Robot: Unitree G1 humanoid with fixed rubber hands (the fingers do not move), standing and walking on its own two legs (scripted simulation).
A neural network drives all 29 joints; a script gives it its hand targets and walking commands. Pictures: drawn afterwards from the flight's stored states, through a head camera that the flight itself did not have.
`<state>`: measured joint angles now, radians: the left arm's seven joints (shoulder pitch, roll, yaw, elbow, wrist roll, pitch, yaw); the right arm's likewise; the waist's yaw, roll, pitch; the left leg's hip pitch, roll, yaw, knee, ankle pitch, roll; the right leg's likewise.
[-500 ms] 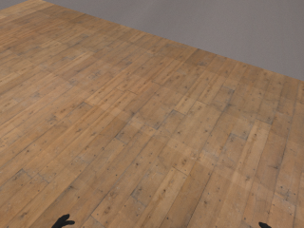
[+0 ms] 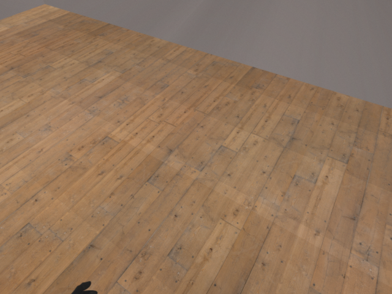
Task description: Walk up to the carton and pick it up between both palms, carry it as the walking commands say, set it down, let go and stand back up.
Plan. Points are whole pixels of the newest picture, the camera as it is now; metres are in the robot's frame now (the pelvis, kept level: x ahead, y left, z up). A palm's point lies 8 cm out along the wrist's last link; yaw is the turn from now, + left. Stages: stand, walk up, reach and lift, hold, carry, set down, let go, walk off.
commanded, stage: stand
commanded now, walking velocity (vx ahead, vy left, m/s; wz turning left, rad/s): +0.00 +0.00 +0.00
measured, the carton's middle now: out of the picture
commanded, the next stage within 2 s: walk up in 0.94 s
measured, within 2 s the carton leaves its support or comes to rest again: neither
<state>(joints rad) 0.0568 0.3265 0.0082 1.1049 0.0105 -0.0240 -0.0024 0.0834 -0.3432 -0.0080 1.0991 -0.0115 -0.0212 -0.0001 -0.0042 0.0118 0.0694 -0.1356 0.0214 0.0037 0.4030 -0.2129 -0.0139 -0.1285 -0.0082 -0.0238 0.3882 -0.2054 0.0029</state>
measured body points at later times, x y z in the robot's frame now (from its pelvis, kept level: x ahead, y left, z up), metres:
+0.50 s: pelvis +0.01 +0.00 +0.00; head +0.02 -0.01 +0.45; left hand +0.11 +0.29 -0.12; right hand +0.10 -0.30 -0.13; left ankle +0.01 +0.13 -0.74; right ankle +0.01 -0.12 -0.74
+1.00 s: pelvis +0.01 +0.00 +0.00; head +0.03 -0.01 +0.45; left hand +0.12 +0.29 -0.12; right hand +0.10 -0.31 -0.13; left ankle +0.01 +0.13 -0.74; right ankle +0.01 -0.12 -0.74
